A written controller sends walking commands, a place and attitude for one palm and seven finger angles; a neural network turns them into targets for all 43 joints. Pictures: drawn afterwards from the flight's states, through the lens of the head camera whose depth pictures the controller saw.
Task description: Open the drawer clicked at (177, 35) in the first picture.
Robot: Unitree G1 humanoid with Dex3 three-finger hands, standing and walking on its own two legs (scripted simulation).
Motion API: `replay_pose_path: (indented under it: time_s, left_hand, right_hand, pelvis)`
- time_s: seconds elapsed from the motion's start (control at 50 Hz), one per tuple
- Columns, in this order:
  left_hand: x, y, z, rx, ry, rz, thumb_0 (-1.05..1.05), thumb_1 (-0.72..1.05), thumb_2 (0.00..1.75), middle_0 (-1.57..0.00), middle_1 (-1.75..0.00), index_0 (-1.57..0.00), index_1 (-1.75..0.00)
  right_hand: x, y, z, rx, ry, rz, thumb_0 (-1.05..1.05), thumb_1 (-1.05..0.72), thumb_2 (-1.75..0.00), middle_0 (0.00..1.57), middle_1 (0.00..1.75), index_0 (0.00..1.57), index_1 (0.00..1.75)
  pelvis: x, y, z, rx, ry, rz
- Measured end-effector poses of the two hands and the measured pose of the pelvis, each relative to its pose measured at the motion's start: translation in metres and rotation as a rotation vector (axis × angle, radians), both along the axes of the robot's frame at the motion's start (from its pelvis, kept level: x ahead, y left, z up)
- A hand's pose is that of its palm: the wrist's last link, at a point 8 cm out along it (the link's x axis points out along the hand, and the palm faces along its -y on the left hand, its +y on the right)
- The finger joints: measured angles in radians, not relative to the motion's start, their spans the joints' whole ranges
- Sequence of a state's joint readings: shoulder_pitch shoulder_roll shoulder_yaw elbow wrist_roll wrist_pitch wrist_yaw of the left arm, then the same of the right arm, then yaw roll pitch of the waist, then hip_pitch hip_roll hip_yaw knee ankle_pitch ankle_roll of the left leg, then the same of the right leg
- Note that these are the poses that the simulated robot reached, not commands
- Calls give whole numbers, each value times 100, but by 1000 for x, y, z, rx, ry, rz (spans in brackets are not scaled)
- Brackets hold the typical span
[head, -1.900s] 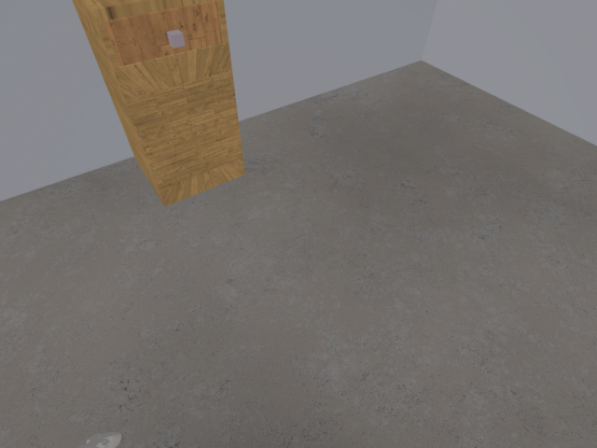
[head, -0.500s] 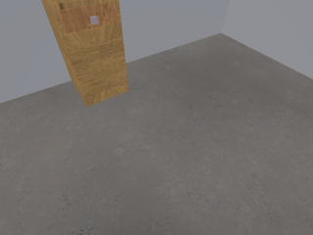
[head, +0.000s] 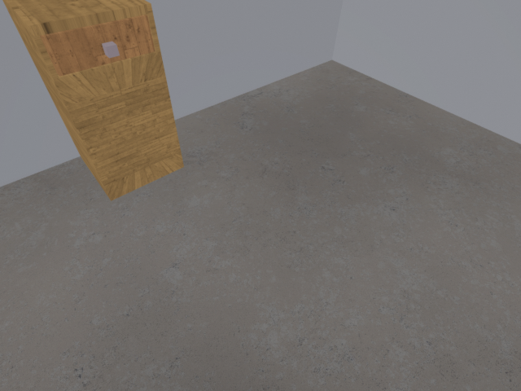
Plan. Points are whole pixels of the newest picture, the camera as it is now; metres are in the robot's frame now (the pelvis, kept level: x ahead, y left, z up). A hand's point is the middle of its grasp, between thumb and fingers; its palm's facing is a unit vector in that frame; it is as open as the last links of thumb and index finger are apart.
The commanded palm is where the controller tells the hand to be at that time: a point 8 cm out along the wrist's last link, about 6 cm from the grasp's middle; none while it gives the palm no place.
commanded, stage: walk to a spot facing it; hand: left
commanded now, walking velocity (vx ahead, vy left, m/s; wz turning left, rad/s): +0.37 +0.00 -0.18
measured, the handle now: (108, 48) +1.24 +0.66 -0.01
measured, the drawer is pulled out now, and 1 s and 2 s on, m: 0.00 0.00 0.00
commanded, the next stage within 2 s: turn to face it in 1.54 s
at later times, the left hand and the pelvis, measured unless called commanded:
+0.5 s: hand out of the picture +0.09 +0.17 -0.18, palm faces +0.06 -0.99 -0.13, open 7.4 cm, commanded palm none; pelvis +0.21 +0.03 -0.02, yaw -3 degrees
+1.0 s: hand (196, 224) +0.53 +0.20 -0.16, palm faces -0.19 -0.97 -0.14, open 7.4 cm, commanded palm none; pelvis +0.41 +0.05 +0.01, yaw -10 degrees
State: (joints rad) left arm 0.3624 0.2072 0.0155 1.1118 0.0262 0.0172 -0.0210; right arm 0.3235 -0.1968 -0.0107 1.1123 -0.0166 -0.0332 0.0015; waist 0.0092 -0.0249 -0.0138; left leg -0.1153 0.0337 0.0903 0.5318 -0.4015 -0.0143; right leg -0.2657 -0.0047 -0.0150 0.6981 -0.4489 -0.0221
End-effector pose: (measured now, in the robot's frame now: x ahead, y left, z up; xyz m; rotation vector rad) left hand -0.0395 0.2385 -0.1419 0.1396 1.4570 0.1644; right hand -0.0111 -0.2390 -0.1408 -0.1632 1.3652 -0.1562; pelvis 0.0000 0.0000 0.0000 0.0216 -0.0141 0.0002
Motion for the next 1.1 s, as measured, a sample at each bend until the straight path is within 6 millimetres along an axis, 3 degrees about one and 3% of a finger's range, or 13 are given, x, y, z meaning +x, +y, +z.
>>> replay_pose_path:
  time_s: [0.08,0.12,0.16,0.22,0.36,0.46,0.52,0.58,0.66,0.74,0.8,0.96,1.1]
  left_hand:
    - [36,-18,-1,3,-53,2,1,91,90,-20,-30,-20,-30]
    - [48,-25,2,10,-91,32,1,91,90,-20,-30,-20,-30]
    - [52,-32,7,9,-87,49,1,91,90,-20,-30,-20,-30]
    - [53,-41,13,-8,-23,45,0,91,90,-20,-30,-20,-30]
    - [65,-45,15,-54,133,49,0,91,90,-20,-30,-20,-30]
    - [101,-27,-1,-69,187,77,1,90,90,-20,-30,-20,-30]
    - [139,-6,-17,-76,200,65,1,90,90,-20,-30,-20,-30]
    - [199,17,-20,-62,127,25,1,91,90,-20,-30,-20,-30]
    - [299,40,-10,-45,-40,-43,1,91,90,-20,-30,-20,-30]
    - [387,49,3,-38,-180,-89,1,91,90,-20,-29,-19,-30]
    - [438,48,10,-41,-234,-119,0,91,90,-20,-29,-19,-30]
    - [545,23,13,-63,-233,-225,0,91,90,-20,-29,-19,-30]
    - [644,-32,3,-92,-239,-336,1,91,90,-20,-30,-19,-30]
  right_hand:
    - [-15,-2,-12,33,115,-35,1,-91,-90,20,30,20,30]
    - [-9,-3,-8,42,161,-27,1,-91,-90,20,30,20,30]
    - [12,-5,-2,42,156,-24,1,-91,-90,20,30,20,30]
    - [60,-7,4,37,76,-30,1,-91,-90,20,30,20,30]
    - [199,7,12,42,-150,-12,1,-91,-90,19,30,20,30]
    - [296,34,10,32,-247,46,1,-91,-90,19,30,20,30]
    - [334,48,5,4,-300,46,1,-91,-90,19,30,20,30]
    - [339,57,9,-7,-282,2,0,-91,-90,20,30,20,30]
    - [326,59,20,-46,-216,-89,-1,-94,-90,20,30,20,30]
    - [309,59,26,-64,-116,-129,-1,-95,-90,20,30,20,30]
    - [298,67,26,-53,-43,-171,-1,-94,-90,20,30,20,30]
    - [282,102,24,22,130,-306,0,-92,-90,19,30,20,30]
    - [290,123,22,110,302,-409,0,-91,-90,20,30,20,30]
  pelvis:
    - [24,-12,-6,-18,-4,15]
    - [38,-16,-3,-16,-4,18]
    - [53,-18,3,-10,-3,7]
    - [74,-17,10,-5,1,-15]
    - [130,-2,9,-27,9,-36]
    - [184,18,-6,-45,12,-40]
    - [217,34,-19,-46,5,-48]
    - [241,45,-13,-40,-10,-79]
    - [272,55,2,-38,-11,-98]
    - [303,62,11,-32,0,-111]
    - [326,64,15,-27,6,-122]
    - [394,53,15,-25,13,-165]
    - [462,25,4,-31,29,-204]
